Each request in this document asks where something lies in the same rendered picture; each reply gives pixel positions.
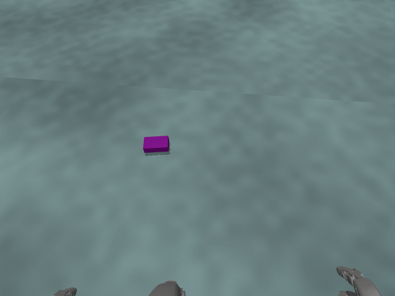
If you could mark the right robot hand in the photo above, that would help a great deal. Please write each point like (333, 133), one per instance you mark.
(363, 286)

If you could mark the small box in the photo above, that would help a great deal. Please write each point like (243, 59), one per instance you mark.
(156, 144)

